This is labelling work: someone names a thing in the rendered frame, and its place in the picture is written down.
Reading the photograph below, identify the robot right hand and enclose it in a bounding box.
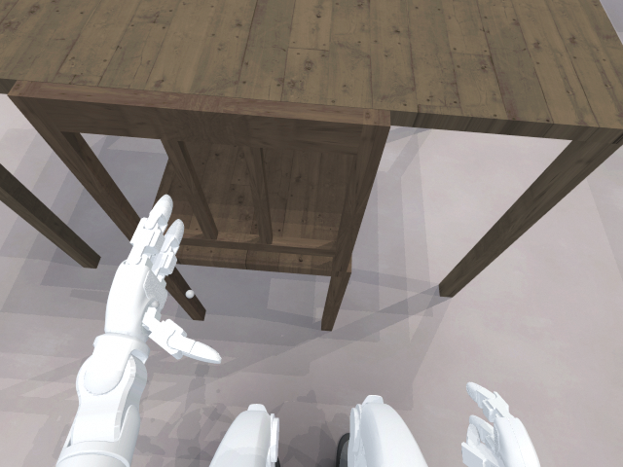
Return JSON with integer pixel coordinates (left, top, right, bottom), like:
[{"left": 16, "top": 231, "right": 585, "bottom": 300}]
[{"left": 461, "top": 382, "right": 540, "bottom": 467}]

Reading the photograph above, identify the right robot shin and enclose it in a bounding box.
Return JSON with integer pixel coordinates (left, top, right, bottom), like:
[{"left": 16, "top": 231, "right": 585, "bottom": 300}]
[{"left": 348, "top": 395, "right": 384, "bottom": 467}]

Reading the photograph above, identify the robot left hand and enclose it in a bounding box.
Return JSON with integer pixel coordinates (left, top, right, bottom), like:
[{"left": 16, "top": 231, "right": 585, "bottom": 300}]
[{"left": 104, "top": 195, "right": 222, "bottom": 364}]

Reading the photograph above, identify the left robot forearm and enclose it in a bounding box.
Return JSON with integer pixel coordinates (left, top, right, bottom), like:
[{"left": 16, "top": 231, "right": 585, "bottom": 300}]
[{"left": 55, "top": 333, "right": 150, "bottom": 467}]

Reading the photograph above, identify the chair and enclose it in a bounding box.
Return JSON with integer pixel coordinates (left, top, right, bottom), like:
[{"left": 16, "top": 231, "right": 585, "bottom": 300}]
[{"left": 7, "top": 80, "right": 390, "bottom": 331}]

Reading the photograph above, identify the robot left thigh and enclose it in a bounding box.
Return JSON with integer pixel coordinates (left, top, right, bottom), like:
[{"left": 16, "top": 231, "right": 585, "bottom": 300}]
[{"left": 209, "top": 411, "right": 279, "bottom": 467}]

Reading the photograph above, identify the table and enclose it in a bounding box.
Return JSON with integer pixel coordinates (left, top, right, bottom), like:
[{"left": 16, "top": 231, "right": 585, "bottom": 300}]
[{"left": 0, "top": 0, "right": 623, "bottom": 298}]

